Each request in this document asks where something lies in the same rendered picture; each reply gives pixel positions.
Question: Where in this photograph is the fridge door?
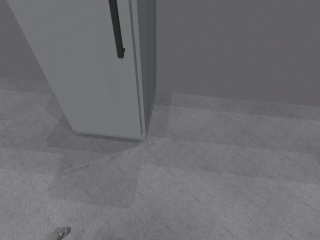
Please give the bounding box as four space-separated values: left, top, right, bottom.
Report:
7 0 143 138

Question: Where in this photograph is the left robot hand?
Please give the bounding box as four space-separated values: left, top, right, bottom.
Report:
44 226 71 240

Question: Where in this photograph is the handle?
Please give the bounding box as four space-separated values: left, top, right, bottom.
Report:
108 0 125 59

